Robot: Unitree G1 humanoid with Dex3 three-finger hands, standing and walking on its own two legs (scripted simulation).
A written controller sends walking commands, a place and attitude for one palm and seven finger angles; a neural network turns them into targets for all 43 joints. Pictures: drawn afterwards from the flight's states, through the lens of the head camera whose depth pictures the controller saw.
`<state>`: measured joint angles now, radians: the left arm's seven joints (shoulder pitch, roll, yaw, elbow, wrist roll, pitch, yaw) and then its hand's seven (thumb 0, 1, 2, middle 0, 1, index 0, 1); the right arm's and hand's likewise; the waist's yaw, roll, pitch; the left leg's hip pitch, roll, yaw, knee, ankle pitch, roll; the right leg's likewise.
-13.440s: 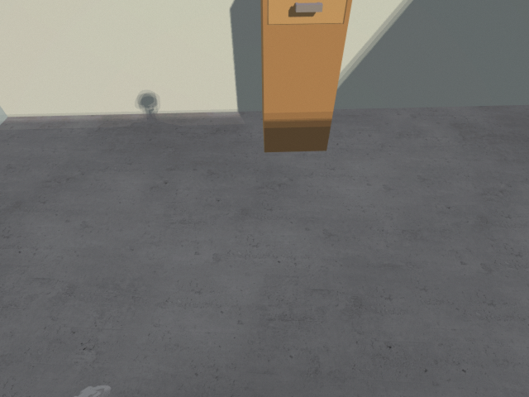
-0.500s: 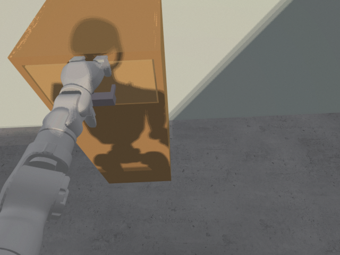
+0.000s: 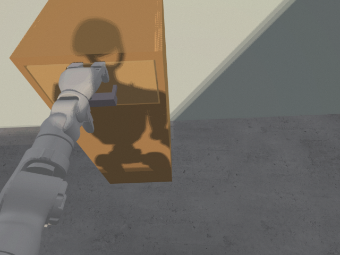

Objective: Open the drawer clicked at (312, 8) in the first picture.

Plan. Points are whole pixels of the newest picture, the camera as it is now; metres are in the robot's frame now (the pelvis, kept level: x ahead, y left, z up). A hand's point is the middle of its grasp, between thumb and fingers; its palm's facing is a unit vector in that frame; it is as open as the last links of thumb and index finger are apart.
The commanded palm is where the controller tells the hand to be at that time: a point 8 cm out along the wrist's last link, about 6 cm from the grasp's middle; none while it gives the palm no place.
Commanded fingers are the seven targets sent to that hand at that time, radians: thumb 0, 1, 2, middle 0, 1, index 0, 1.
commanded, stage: lower the fingers behind the handle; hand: left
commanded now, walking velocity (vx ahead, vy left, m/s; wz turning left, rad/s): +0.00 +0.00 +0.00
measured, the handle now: (97, 94) +0.53 +0.21 +0.05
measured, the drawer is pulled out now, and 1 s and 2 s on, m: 0.00 0.00 0.00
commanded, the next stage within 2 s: close the thumb around the handle in 1.42 s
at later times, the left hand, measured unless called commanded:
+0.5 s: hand (94, 106) +0.48 +0.20 +0.06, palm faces -0.05 -0.01 -1.00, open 13.8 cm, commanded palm +0.46 +0.21 +0.11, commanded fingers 0.00 -0.50 0.30 -0.30 -1.20 -0.30 -1.20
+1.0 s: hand (97, 111) +0.48 +0.21 +0.02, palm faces -0.04 -0.02 -1.00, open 13.8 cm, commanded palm +0.46 +0.21 +0.08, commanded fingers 0.00 -0.50 0.30 -0.30 -1.20 -0.30 -1.20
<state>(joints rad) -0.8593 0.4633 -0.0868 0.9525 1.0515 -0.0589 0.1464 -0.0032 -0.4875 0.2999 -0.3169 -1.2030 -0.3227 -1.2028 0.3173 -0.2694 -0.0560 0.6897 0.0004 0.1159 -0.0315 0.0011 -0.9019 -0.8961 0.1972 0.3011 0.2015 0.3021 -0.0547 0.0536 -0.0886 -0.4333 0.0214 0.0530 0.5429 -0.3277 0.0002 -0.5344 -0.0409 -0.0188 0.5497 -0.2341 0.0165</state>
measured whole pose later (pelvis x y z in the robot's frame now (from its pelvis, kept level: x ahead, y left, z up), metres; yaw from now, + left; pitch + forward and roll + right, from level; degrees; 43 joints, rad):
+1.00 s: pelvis +0.00 +0.01 -0.02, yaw -1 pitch +18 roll +0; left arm -0.86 0.45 -0.04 1.08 1.11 -0.08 0.32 0.00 -0.49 0.30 -0.32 -1.21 -0.32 -1.20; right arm 0.35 -0.26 -0.07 0.73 -0.03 0.08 -0.01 0.00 -0.90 -0.90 0.20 0.30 0.20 0.30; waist -0.10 0.04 -0.12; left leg -0.62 0.03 0.06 0.69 -0.39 0.01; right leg -0.71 -0.04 -0.01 0.66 -0.27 0.03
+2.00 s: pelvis +0.00 +0.01 -0.02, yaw +0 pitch +18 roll +0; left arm -0.88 0.44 -0.07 1.09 1.09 -0.04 0.31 0.00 0.37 0.67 -0.36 -1.29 -0.37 -1.29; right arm 0.34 -0.26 -0.07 0.73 -0.03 0.08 -0.01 0.00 -0.90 -0.90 0.20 0.30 0.20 0.30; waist -0.10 0.05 -0.12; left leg -0.63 0.03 0.04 0.70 -0.39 0.01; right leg -0.71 -0.04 -0.02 0.67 -0.27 0.02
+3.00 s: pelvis +0.03 +0.00 -0.01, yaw +0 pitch +14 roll +0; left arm -0.44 0.36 -0.13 0.58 1.06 0.04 0.25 0.00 0.66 0.82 -0.35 -1.35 -0.39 -1.32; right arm 0.22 -0.26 -0.07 0.65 -0.01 0.11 0.00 0.00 -0.90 -0.90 0.20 0.30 0.20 0.30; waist 0.00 0.07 -0.12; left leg -0.44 0.02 0.04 0.60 -0.39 0.00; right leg -0.54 -0.04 -0.02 0.61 -0.30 0.02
